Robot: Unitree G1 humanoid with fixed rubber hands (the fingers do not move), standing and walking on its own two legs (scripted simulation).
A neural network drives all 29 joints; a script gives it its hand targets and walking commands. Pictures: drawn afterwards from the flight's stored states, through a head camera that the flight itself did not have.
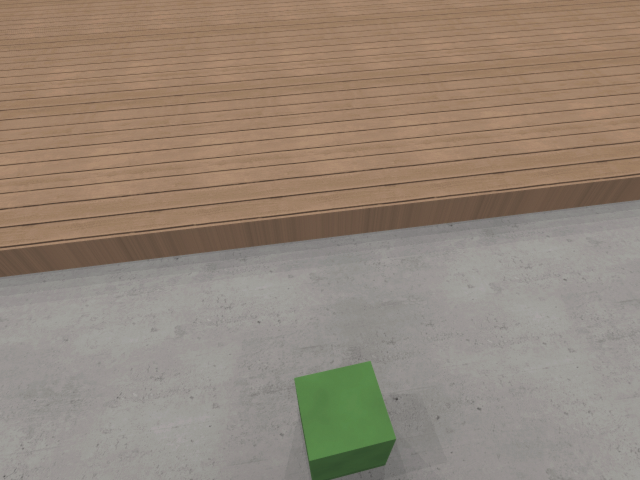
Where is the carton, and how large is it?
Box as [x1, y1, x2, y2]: [294, 361, 395, 479]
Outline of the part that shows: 370,361 294,378 312,479 330,479 383,465 387,459 395,440 395,436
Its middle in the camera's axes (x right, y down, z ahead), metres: +0.06 +0.50 +1.07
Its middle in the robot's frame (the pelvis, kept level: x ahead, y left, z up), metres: +0.41 -0.02 -0.65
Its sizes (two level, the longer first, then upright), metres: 0.210 0.200 0.250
